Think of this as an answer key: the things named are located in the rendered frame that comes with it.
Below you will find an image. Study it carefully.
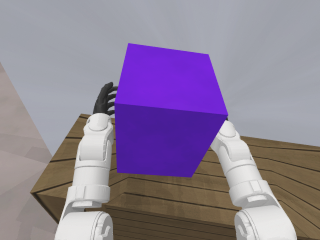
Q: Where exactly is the robot right upper arm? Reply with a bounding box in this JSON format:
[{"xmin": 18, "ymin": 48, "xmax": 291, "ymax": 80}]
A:
[{"xmin": 234, "ymin": 205, "xmax": 296, "ymax": 240}]

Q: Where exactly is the right robot forearm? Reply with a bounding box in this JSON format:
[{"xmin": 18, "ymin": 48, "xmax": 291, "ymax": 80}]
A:
[{"xmin": 210, "ymin": 120, "xmax": 297, "ymax": 240}]

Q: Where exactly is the left robot forearm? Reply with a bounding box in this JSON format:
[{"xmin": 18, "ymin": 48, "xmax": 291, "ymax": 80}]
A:
[{"xmin": 54, "ymin": 113, "xmax": 114, "ymax": 240}]

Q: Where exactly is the robot left hand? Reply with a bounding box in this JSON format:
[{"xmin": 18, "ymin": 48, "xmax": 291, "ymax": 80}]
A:
[{"xmin": 93, "ymin": 82, "xmax": 118, "ymax": 116}]

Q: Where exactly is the pedestal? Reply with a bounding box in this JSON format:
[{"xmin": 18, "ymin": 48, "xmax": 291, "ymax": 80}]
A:
[{"xmin": 30, "ymin": 113, "xmax": 320, "ymax": 240}]

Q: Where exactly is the robot left upper arm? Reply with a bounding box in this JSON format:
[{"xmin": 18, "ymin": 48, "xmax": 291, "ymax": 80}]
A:
[{"xmin": 55, "ymin": 211, "xmax": 114, "ymax": 240}]

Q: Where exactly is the carton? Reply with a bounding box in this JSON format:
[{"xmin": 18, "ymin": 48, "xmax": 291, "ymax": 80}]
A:
[{"xmin": 114, "ymin": 43, "xmax": 228, "ymax": 178}]

